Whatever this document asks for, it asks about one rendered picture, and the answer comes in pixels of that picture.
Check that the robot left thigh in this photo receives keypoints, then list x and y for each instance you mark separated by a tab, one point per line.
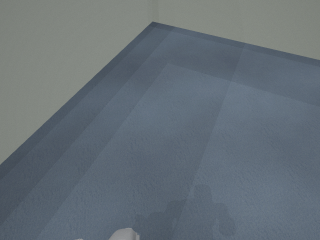
125	234

